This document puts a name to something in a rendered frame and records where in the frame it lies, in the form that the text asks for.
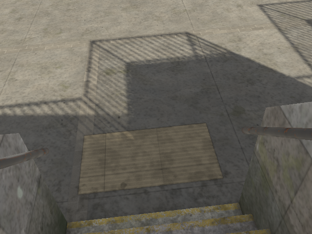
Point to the stairs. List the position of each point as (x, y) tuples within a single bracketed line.
[(218, 219)]

